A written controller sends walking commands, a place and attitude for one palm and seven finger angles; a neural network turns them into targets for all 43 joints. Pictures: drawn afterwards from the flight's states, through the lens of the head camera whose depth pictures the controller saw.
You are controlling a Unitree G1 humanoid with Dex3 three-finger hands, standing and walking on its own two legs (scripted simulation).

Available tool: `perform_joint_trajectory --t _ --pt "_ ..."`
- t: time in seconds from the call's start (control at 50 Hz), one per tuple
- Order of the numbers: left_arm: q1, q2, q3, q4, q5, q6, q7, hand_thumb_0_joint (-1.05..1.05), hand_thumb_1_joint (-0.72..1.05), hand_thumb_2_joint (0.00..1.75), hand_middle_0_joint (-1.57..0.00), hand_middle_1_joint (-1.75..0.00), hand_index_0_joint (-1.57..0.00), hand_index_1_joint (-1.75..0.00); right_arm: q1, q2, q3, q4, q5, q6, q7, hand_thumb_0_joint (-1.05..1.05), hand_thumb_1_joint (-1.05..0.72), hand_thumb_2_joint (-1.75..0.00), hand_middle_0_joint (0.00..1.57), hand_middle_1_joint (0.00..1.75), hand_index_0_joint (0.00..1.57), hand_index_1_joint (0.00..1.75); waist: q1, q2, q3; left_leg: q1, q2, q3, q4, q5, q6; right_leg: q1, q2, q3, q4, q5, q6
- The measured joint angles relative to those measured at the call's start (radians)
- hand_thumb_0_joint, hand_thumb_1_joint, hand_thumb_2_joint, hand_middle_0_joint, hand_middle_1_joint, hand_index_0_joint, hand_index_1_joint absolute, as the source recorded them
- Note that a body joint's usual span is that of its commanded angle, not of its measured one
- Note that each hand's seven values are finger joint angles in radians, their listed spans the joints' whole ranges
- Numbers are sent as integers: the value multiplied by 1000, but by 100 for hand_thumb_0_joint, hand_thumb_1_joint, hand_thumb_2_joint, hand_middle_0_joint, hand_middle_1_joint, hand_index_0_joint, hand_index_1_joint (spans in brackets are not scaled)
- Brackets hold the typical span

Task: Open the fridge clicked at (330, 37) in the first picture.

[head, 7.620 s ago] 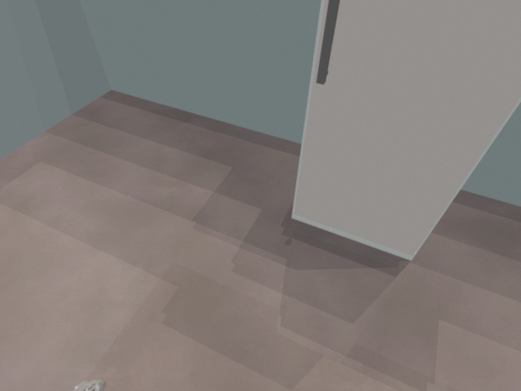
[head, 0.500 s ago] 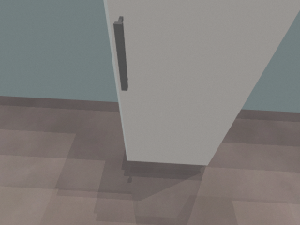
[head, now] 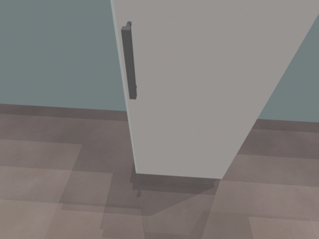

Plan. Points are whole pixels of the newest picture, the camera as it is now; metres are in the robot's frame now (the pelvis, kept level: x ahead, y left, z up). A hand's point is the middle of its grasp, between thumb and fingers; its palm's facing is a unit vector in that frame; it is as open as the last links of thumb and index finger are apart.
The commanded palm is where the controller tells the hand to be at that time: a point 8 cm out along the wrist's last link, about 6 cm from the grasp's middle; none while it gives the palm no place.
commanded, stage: shuffle to correct the standing spot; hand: left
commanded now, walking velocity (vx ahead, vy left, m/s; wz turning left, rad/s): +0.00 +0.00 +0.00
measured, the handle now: (131, 64) +0.59 +0.14 +0.14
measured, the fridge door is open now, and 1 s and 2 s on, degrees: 0 0 0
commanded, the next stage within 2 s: come to a stop and stand still in 0.52 s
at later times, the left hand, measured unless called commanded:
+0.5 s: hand out of the picture +0.00 +0.15 -0.19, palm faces +0.04 -0.99 -0.13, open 7.3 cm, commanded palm none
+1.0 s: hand out of the picture +0.14 +0.13 -0.18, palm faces +0.11 -0.98 -0.18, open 7.2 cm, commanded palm none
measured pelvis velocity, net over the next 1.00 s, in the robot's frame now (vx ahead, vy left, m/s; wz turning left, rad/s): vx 0.13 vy -0.04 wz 0.02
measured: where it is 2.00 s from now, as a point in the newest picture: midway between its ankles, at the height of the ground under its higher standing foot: outside the picture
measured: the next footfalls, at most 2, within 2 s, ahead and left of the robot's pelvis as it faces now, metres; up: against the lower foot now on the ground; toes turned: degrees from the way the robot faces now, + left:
right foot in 0.66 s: +0.18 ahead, -0.12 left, +0.00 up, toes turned -8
left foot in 1.10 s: +0.21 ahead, +0.08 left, +0.00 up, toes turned +5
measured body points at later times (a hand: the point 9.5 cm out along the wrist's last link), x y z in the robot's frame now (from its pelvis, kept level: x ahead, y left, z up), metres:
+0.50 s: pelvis +0.07 +0.00 -0.02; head +0.08 +0.01 +0.43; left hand +0.00 +0.21 -0.18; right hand +0.03 -0.21 -0.17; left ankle +0.02 +0.13 -0.74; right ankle -0.02 -0.11 -0.71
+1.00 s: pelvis +0.13 -0.04 -0.01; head +0.17 -0.03 +0.44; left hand +0.13 +0.18 -0.17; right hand +0.23 -0.27 -0.15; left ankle +0.16 +0.07 -0.71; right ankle +0.14 -0.12 -0.74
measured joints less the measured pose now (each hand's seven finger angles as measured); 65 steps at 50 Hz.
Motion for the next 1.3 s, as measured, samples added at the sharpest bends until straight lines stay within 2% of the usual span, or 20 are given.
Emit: perform_joint_trajectory --t 0.14,0.28,0.42,0.46,0.52,0.56,0.6,0.64,0.66,0.7,0.74,0.78,0.88,0.96,1.06,1.08,1.1,1.16,1.24,1.3 --pt "14 -1 4 1 3 2 -3 0 91 90 -20 -30 -20 -30 12 7 -1 0 -3 4 4 1 -92 -90 20 30 20 30 0 -2 -5 -4 2 -3 16 -11 -2 -4 1 -2 18 -13 -5" --pt "62 3 21 2 7 10 -16 0 91 90 -20 -30 -20 -30 59 18 -12 -4 -11 13 14 0 -91 -90 20 30 20 30 1 -10 -30 -30 8 -10 106 -90 7 -19 1 -4 90 -84 -15" --pt "105 2 36 12 5 -4 -20 0 91 90 -20 -30 -20 -30 80 27 -14 -6 -9 -10 14 0 -91 -90 20 30 20 30 4 -33 -19 -36 5 -11 193 -180 -2 -14 -10 -2 155 -164 -3" --pt "108 1 37 21 6 -1 -21 0 91 90 -20 -30 -20 -30 74 31 -15 -8 -11 -29 9 0 -91 -90 20 30 20 30 0 -43 -14 -24 2 6 198 -200 -3 -47 -18 5 236 -173 -22" --pt "76 0 37 26 9 12 -25 0 91 90 -20 -30 -20 -30 74 38 -15 -17 -19 -58 -6 0 -91 -90 20 30 20 30 -27 -31 5 12 12 23 164 -203 -1 -167 6 4 487 -257 -49" --pt "29 4 43 10 7 15 -30 1 91 90 -20 -30 -20 -30 86 42 -13 -16 -23 -64 -10 0 -91 -90 20 30 20 30 -45 -16 22 41 18 19 120 -188 -7 -233 14 -13 531 -266 -55" --pt "-25 7 48 -20 7 9 -36 1 92 90 -20 -30 -20 -30 100 40 -14 -4 -25 -56 -10 0 -91 -90 20 30 20 30 -51 8 37 64 25 7 85 -177 -20 -258 13 -30 437 -228 -55" --pt "-58 27 57 -48 11 -5 -33 2 94 90 -20 -30 -20 -30 118 36 -15 14 -22 -41 -5 0 -91 -90 20 30 20 30 -43 29 45 70 36 -6 104 -197 -28 -236 18 -46 259 -93 -50" --pt "-64 42 61 -67 10 -22 -34 3 95 90 -20 -30 -20 -30 131 38 -15 21 -17 -35 -1 0 -90 -90 20 30 20 30 -35 24 43 55 33 -8 153 -224 -13 -220 10 -47 194 -27 -54" --pt "-82 50 65 -83 4 -43 -23 3 95 90 -20 -30 -20 -30 127 28 -16 38 -8 -7 4 0 -90 -90 20 30 20 30 -20 40 49 -12 31 -43 356 -309 22 -215 13 -70 243 -33 -74" --pt "-88 45 60 -87 1 -45 -10 2 95 90 -20 -30 -20 -30 103 14 -20 44 -4 12 1 0 -91 -90 20 30 20 30 -12 49 46 -80 18 -54 516 -318 33 -179 19 -90 228 -64 -87" --pt "-85 35 50 -84 3 -41 -1 2 94 90 -20 -30 -20 -30 62 1 -22 34 -1 19 -3 0 -91 -90 20 30 20 30 -6 40 41 -128 4 -36 563 -299 29 -142 22 -93 177 -54 -85" --pt "-77 12 34 -76 9 -12 17 1 95 90 -20 -30 -20 -30 -64 -14 -31 -41 6 26 -7 0 -91 -90 20 30 20 30 7 7 51 -181 -29 -8 424 -236 7 -98 28 -79 87 -11 -91" --pt "-67 3 33 -79 11 4 13 1 94 90 -20 -30 -20 -30 -150 -39 -45 -89 2 39 -7 1 -93 -90 19 30 20 30 27 -4 73 -209 -53 -15 396 -210 -4 -87 31 -75 75 -4 -85" --pt "-45 13 38 -86 15 22 11 1 92 90 -20 -30 -20 -30 -209 -38 -47 -139 4 39 -1 0 -92 -90 19 30 19 30 43 -32 85 -164 -63 -21 268 -142 3 -96 24 -73 105 -14 -67" --pt "-38 17 39 -85 14 26 10 1 92 90 -20 -30 -20 -30 -211 -34 -44 -147 4 34 0 0 -92 -90 19 30 19 30 43 -37 82 -132 -59 -19 201 -84 7 -102 23 -73 122 -22 -61" --pt "-30 21 39 -85 12 31 10 1 92 90 -20 -30 -20 -30 -208 -31 -42 -154 3 26 1 0 -92 -90 19 30 19 30 40 -36 77 -102 -52 -17 141 -21 28 -111 24 -75 147 -34 -53" --pt "-44 40 41 -82 5 52 13 1 92 90 -20 -30 -20 -30 -201 -6 -27 -163 -3 20 0 0 -92 -90 19 30 20 30 49 -71 84 -98 -75 4 144 -33 84 -161 18 -12 294 -189 -30" --pt "-57 39 42 -82 11 59 9 0 91 90 -20 -30 -20 -30 -182 13 -10 -164 -6 26 -2 0 -91 -90 20 30 20 30 46 -53 65 -95 -81 12 84 3 100 -217 28 52 477 -203 -21" --pt "-55 33 40 -85 13 55 6 0 91 90 -20 -30 -20 -30 -166 21 -14 -163 0 24 -3 -1 -92 -90 20 30 20 30 38 -34 42 -104 -90 18 33 44 108 -205 16 74 479 -176 -11"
